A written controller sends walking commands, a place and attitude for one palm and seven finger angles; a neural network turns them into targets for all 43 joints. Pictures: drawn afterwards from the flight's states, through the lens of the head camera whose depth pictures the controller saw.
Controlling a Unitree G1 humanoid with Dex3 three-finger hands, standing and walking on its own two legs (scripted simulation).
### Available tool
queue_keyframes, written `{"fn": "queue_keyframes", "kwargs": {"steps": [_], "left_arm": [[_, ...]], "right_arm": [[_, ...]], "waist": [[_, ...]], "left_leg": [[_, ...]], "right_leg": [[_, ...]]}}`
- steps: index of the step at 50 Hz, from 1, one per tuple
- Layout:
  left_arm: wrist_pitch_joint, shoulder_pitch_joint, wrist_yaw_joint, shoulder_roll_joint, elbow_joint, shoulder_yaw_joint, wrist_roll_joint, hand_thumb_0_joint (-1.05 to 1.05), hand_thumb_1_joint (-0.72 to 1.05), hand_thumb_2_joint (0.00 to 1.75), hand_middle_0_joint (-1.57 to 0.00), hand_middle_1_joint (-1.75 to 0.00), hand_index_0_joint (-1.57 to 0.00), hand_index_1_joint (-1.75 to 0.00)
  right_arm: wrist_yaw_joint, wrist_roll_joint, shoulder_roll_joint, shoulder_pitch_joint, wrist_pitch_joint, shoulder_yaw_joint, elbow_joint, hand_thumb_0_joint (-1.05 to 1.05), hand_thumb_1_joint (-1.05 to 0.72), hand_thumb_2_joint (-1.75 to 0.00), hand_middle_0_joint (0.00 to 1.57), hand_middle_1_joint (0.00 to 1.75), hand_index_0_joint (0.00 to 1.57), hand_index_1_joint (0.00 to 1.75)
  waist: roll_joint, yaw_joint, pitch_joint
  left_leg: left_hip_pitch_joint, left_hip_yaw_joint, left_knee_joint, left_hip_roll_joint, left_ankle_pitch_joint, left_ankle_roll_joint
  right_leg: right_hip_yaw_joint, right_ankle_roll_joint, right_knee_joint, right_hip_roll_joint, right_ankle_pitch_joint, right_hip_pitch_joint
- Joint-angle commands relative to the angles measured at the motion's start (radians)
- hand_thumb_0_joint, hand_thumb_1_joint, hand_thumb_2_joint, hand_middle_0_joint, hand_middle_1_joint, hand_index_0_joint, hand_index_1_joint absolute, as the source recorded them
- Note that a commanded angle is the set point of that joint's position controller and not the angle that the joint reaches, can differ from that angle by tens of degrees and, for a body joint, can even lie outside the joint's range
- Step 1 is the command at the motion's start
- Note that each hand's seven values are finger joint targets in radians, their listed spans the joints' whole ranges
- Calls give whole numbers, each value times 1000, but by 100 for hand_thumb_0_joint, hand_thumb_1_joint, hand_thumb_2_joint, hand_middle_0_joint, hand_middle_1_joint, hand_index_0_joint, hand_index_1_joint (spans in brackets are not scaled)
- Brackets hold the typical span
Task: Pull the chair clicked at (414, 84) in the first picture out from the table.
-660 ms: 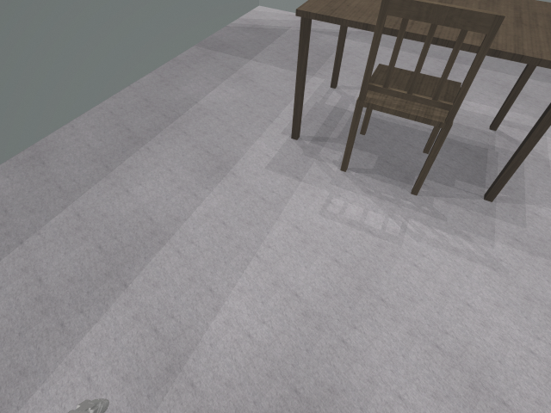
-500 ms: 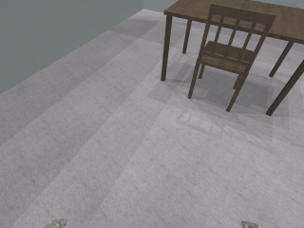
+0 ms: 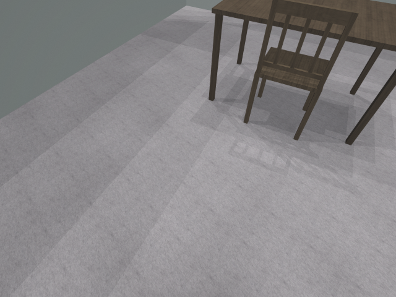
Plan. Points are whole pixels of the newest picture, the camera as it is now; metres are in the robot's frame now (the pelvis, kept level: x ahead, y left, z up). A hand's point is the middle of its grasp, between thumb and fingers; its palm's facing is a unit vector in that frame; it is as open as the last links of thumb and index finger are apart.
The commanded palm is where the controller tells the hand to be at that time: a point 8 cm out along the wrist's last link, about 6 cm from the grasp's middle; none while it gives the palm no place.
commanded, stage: stand and wait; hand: left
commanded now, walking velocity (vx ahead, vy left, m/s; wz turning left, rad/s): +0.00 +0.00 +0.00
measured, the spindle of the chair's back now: (300, 44) +1.42 -0.50 -0.11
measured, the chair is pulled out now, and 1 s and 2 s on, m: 0.00 0.00 0.00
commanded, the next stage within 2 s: look at it before walking up in 0.16 s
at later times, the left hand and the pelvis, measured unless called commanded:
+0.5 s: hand out of the picture +0.07 +0.24 -0.16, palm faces -0.04 -0.95 -0.32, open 7.4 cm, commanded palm none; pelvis +0.00 -0.01 +0.00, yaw +0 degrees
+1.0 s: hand out of the picture +0.07 +0.23 -0.16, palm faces -0.04 -0.95 -0.32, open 7.4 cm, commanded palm none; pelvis +0.01 -0.01 +0.00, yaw -2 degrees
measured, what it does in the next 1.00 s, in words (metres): stands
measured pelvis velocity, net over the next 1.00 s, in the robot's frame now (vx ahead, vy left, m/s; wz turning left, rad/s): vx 0.01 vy -0.01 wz -0.03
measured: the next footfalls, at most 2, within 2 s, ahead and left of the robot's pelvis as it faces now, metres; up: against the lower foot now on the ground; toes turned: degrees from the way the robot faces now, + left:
left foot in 1.54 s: +0.31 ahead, +0.08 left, +0.00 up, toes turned -12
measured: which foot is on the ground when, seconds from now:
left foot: down 0.00-1.00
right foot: down 0.00-1.00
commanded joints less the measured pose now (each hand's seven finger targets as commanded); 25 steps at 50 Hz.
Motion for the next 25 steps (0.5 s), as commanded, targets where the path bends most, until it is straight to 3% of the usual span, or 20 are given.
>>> {"fn": "queue_keyframes", "kwargs": {"steps": [1,14,25], "left_arm": [[-25,-63,15,194,-67,43,-3,0,90,90,-20,-30,-20,-30],[-24,-71,14,191,-59,42,0,0,90,90,-20,-30,-20,-30],[-28,-70,14,190,-60,43,0,0,90,90,-20,-30,-20,-30]], "right_arm": [[-10,5,-210,-73,-34,-38,-68,0,-90,-90,20,30,20,30],[-8,4,-208,-64,-33,-36,-53,0,-90,-90,20,30,20,30],[-9,5,-205,-62,-34,-34,-50,0,-90,-90,20,30,20,30]], "waist": [[16,-1,-63],[13,-2,-45],[15,-3,-66]], "left_leg": [[4,-108,-94,124,115,25],[-1,-113,-116,126,80,22],[19,-105,-106,127,130,17]], "right_leg": [[84,-48,-76,-101,100,9],[94,-47,-96,-97,52,-11],[96,-49,-98,-103,109,4]]}}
